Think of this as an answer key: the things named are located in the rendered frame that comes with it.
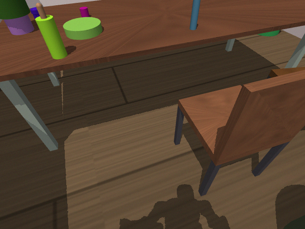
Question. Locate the table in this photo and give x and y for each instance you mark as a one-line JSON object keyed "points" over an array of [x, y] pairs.
{"points": [[132, 28]]}

